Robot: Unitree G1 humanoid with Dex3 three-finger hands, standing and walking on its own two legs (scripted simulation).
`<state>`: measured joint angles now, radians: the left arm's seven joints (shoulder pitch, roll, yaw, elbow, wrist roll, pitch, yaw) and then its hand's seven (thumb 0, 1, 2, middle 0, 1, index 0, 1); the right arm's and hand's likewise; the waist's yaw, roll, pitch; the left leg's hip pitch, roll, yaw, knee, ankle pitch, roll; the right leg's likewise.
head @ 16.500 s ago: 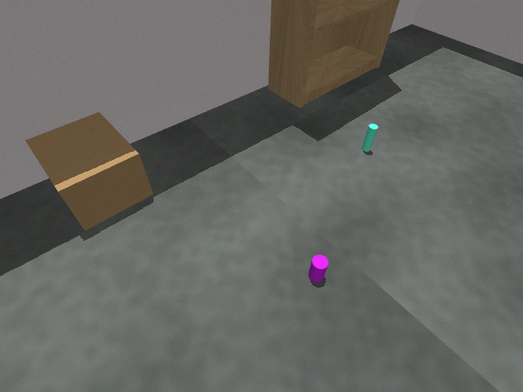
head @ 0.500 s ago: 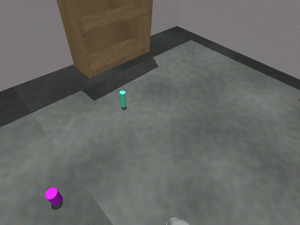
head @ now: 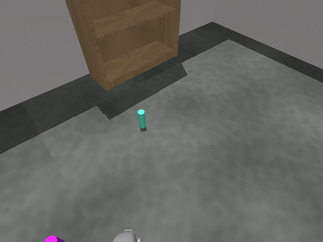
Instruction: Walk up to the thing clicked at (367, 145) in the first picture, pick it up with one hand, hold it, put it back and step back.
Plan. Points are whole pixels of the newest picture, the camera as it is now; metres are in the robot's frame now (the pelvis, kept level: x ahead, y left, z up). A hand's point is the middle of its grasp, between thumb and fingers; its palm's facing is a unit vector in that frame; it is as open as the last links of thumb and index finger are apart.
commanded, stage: walk up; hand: left
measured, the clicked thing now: (142, 119) +1.08 +0.19 -0.69
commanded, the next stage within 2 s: none
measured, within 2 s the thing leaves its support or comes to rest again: neither
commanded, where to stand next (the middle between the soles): +0.73 -0.02 m, yaw +0 degrees
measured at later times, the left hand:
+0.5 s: hand (81, 183) +0.32 +0.27 -0.14, palm faces -0.09 -0.92 -0.38, open 7.4 cm
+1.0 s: hand (93, 152) +0.45 +0.27 -0.16, palm faces +0.01 -0.93 -0.37, open 7.4 cm
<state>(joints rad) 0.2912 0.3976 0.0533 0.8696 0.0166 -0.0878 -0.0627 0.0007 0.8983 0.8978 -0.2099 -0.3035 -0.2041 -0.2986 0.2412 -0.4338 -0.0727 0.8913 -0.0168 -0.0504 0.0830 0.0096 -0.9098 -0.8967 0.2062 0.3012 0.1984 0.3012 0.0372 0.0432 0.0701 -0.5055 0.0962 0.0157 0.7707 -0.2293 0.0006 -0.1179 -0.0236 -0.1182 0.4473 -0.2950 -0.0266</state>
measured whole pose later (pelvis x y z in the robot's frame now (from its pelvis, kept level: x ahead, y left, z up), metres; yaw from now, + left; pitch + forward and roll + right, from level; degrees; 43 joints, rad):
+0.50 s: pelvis +0.24 +0.00 -0.01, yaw -1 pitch -3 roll +2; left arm 0.26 0.43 0.06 0.90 0.02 -0.05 -0.09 0.00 0.90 0.90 -0.21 -0.30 -0.20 -0.30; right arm 0.34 -0.43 -0.06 0.85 -0.01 -0.07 0.06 0.01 -0.90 -0.90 0.21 0.30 0.20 0.30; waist -0.02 -0.02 0.07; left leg -0.10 0.05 0.12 0.52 -0.37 -0.01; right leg -0.45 -0.10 -0.04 0.64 -0.18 -0.02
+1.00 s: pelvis +0.44 -0.01 -0.02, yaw +1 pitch -3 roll +0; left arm 0.38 0.44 0.05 0.86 0.01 -0.06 -0.05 0.00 0.90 0.90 -0.21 -0.30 -0.20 -0.30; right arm 0.25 -0.42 -0.07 0.87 -0.03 -0.06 0.07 0.01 -0.91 -0.90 0.21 0.30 0.20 0.30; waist 0.04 -0.02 0.07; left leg -0.39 0.04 0.08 0.61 -0.17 0.03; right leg -0.15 -0.07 -0.11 0.70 -0.45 -0.02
